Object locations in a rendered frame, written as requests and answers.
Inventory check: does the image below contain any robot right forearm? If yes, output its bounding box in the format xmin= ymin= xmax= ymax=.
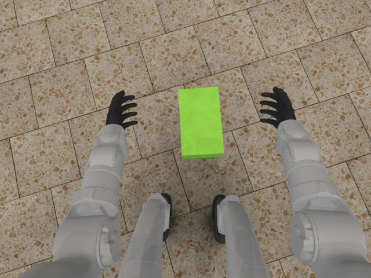
xmin=275 ymin=119 xmax=366 ymax=257

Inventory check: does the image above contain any right robot hand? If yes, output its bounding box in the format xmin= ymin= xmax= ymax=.
xmin=260 ymin=87 xmax=296 ymax=128

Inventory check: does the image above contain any robot left forearm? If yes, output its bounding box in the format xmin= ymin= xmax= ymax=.
xmin=53 ymin=124 xmax=129 ymax=259

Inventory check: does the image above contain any carton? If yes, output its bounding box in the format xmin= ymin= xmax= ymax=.
xmin=178 ymin=87 xmax=224 ymax=159

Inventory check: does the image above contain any right robot foot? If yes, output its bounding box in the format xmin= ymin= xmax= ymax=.
xmin=213 ymin=195 xmax=226 ymax=244

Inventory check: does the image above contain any left robot thigh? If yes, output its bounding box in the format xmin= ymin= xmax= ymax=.
xmin=117 ymin=199 xmax=170 ymax=278

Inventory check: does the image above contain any left robot hand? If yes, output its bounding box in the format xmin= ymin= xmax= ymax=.
xmin=106 ymin=90 xmax=138 ymax=130

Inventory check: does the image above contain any right robot upper arm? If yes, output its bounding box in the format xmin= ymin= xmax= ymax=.
xmin=289 ymin=209 xmax=371 ymax=278

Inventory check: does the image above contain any left robot upper arm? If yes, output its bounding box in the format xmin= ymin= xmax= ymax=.
xmin=17 ymin=214 xmax=122 ymax=278

